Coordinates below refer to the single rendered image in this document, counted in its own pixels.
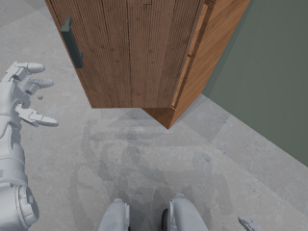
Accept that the robot left hand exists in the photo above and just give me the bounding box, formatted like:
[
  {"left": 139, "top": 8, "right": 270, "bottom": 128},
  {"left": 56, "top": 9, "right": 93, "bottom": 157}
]
[{"left": 0, "top": 62, "right": 59, "bottom": 127}]

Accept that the robot left upper arm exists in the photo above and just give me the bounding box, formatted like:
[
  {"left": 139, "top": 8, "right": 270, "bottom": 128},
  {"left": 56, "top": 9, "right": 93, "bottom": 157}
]
[{"left": 0, "top": 185, "right": 39, "bottom": 231}]

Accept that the robot left forearm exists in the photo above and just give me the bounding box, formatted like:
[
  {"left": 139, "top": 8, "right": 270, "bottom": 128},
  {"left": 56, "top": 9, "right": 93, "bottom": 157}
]
[{"left": 0, "top": 115, "right": 28, "bottom": 192}]

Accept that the right robot thigh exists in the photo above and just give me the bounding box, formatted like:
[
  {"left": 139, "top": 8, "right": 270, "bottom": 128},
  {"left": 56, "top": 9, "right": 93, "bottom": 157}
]
[{"left": 167, "top": 198, "right": 209, "bottom": 231}]

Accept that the robot right hand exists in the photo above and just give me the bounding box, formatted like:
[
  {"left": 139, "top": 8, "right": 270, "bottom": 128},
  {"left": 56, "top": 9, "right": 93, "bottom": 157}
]
[{"left": 238, "top": 216, "right": 260, "bottom": 231}]

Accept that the cupboard door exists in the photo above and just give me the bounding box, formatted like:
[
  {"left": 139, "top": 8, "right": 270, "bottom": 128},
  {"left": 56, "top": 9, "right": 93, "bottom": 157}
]
[{"left": 44, "top": 0, "right": 205, "bottom": 109}]

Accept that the left robot thigh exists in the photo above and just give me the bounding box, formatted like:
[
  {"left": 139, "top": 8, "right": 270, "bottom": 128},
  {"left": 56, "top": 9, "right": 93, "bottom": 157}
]
[{"left": 97, "top": 202, "right": 130, "bottom": 231}]

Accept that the handle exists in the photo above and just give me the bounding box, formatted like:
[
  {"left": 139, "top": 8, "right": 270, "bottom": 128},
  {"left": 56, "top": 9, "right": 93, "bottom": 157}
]
[{"left": 61, "top": 17, "right": 84, "bottom": 68}]

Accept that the robot thigh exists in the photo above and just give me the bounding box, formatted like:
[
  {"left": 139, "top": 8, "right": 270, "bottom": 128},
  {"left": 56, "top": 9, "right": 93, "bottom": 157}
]
[
  {"left": 167, "top": 198, "right": 209, "bottom": 231},
  {"left": 97, "top": 202, "right": 130, "bottom": 231}
]

